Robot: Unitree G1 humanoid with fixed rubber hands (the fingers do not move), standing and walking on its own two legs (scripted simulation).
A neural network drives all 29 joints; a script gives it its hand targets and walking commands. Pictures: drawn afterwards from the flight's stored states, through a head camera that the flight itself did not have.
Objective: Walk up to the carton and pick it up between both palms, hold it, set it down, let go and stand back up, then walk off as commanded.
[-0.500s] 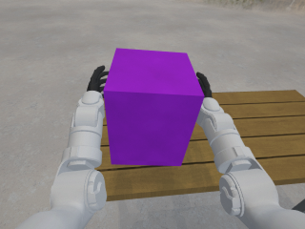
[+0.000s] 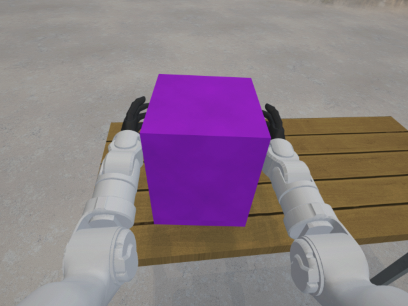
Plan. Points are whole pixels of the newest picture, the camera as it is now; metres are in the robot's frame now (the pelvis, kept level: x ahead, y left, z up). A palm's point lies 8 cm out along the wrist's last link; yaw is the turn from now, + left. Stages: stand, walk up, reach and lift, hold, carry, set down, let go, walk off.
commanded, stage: set down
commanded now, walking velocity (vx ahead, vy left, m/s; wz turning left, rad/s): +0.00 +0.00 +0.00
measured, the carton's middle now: (202, 151) +0.40 -0.03 +0.12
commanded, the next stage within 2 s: none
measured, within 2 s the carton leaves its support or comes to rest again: rests again in 1.44 s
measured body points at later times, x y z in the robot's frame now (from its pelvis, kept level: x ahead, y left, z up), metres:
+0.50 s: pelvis +0.01 +0.00 +0.00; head -0.01 +0.04 +0.45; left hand +0.44 +0.10 +0.11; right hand +0.38 -0.18 +0.11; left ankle +0.00 +0.10 -0.75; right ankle -0.01 -0.14 -0.75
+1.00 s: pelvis +0.00 +0.00 +0.00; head -0.01 +0.04 +0.45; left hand +0.44 +0.10 +0.10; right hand +0.37 -0.19 +0.10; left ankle +0.00 +0.10 -0.75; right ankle -0.01 -0.14 -0.75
